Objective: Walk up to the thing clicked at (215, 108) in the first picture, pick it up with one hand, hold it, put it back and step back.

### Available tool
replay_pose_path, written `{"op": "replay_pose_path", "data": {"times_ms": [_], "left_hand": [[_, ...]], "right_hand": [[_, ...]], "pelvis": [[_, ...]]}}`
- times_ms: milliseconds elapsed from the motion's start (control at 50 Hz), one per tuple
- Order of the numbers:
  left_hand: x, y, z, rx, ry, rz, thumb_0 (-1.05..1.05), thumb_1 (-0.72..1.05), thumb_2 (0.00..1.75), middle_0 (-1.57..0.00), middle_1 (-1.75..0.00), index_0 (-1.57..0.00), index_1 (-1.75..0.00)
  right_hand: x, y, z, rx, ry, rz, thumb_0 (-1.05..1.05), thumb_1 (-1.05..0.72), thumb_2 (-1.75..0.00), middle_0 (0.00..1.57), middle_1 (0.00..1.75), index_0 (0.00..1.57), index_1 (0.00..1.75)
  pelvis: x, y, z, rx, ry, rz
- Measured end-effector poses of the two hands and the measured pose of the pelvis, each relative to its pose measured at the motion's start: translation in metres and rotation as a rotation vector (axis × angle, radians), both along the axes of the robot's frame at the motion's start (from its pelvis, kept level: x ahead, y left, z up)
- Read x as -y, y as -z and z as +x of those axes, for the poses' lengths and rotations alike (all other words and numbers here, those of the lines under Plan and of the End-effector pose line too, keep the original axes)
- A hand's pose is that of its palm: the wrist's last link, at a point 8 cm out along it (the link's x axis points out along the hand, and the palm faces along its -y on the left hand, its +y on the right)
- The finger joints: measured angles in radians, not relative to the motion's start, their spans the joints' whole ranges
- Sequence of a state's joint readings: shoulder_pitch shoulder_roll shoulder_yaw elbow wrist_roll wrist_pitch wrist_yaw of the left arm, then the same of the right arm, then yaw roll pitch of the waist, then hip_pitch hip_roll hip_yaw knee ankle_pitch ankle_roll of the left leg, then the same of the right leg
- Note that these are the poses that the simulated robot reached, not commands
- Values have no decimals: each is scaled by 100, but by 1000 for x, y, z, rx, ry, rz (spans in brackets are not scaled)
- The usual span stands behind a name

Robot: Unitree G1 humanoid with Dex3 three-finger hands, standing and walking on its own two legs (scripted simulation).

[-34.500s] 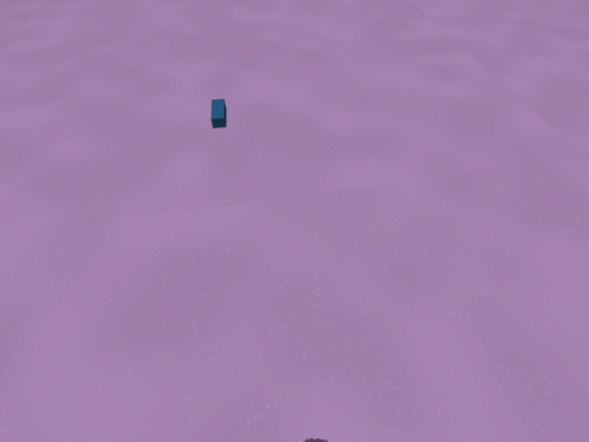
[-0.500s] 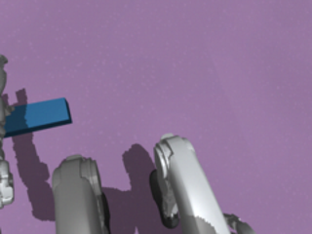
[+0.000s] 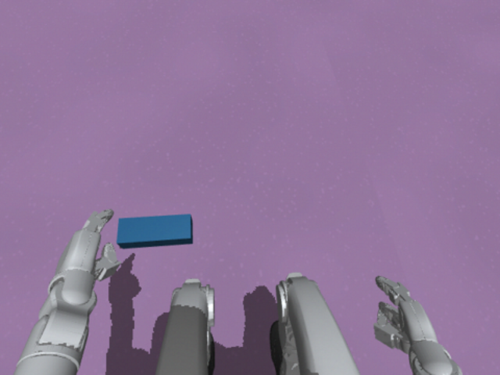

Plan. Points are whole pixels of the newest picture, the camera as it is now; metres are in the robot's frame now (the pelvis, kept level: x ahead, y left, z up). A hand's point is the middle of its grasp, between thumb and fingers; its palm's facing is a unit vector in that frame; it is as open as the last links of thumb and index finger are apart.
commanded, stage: home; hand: left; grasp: from above
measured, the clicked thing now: (156, 231) +0.50 +0.25 -0.51
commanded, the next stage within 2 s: none
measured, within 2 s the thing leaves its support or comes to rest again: neither
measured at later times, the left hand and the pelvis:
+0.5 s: hand (80, 291) +0.24 +0.19 +0.10, palm faces +0.11 -0.97 -0.21, open 7.4 cm; pelvis +0.06 +0.00 +0.16, yaw +2 degrees
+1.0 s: hand (61, 316) +0.22 +0.19 +0.13, palm faces +0.11 -0.98 -0.19, open 7.4 cm; pelvis +0.07 +0.00 +0.18, yaw +3 degrees
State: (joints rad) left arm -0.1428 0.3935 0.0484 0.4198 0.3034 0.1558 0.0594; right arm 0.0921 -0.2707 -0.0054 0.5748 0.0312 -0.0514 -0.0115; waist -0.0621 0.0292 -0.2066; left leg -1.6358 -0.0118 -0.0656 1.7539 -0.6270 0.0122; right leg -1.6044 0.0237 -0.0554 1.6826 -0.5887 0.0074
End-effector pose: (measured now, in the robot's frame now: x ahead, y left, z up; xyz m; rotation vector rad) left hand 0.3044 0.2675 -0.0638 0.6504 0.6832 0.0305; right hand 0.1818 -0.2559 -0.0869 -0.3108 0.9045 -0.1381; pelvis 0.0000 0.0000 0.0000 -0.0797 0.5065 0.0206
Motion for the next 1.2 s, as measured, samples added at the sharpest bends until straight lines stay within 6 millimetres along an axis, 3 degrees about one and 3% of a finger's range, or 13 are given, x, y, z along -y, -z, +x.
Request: {"op": "replay_pose_path", "data": {"times_ms": [160,360,480,580,700,860,1200], "left_hand": [[20,-63,-37,-40,-156,-205,1,89,90,-21,-30,-21,-30],[30,-141,-61,-67,-316,-355,1,90,90,-20,-30,-20,-30],[33,-185,-78,-72,-345,-393,1,90,90,-20,-30,-20,-30],[33,-214,-90,-52,-340,-394,1,90,90,-20,-30,-20,-30],[32,-227,-100,-40,-339,-401,1,90,90,-20,-30,-20,-30],[32,-221,-105,-61,-344,-416,1,90,90,-20,-30,-20,-30],[35,-223,-103,-56,-334,-405,1,90,90,-20,-30,-20,-30]], "right_hand": [[-22,-71,24,128,-2,44,1,-90,-90,21,30,20,30],[-23,-140,17,151,56,28,1,-90,-90,21,30,20,30],[-19,-175,15,185,93,3,1,-90,-90,21,30,20,30],[-18,-196,24,247,98,-8,1,-90,-90,21,30,20,30],[-22,-212,43,330,69,-3,1,-90,-90,21,30,20,30],[-29,-221,59,392,14,3,1,-90,-90,21,30,20,30],[-24,-209,44,337,27,3,1,-90,-90,21,30,20,30]], "pelvis": [[3,-61,16,85,-13,14],[5,-129,45,190,-27,24],[3,-160,62,252,-31,29],[1,-174,72,291,-34,32],[0,-181,75,322,-40,36],[1,-181,71,336,-45,40],[3,-180,71,340,-40,44]]}}
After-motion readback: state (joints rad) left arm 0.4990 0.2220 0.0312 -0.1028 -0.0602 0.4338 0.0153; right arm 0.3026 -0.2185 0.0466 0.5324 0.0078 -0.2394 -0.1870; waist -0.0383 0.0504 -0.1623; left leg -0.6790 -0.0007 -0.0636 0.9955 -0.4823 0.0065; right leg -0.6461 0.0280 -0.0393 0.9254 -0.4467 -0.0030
